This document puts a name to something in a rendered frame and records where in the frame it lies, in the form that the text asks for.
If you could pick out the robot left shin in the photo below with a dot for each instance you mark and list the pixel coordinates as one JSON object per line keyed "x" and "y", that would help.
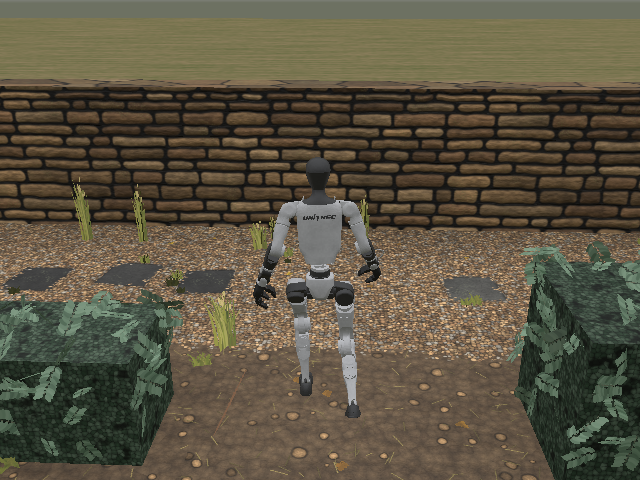
{"x": 303, "y": 351}

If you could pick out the robot head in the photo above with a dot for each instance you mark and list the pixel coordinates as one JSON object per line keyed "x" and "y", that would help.
{"x": 318, "y": 172}

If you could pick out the robot right forearm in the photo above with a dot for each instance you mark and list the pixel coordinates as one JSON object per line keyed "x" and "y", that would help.
{"x": 371, "y": 258}

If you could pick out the robot left forearm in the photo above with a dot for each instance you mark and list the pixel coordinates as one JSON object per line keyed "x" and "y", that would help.
{"x": 267, "y": 268}

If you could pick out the left robot hand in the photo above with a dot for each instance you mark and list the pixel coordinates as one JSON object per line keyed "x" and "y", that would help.
{"x": 259, "y": 292}

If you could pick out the right robot upper arm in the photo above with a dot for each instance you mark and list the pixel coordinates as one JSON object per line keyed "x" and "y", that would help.
{"x": 350, "y": 209}

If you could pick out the right robot hand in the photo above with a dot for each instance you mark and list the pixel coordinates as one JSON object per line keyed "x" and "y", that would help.
{"x": 374, "y": 277}

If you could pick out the left robot upper arm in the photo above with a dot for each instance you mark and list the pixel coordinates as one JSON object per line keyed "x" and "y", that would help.
{"x": 287, "y": 211}

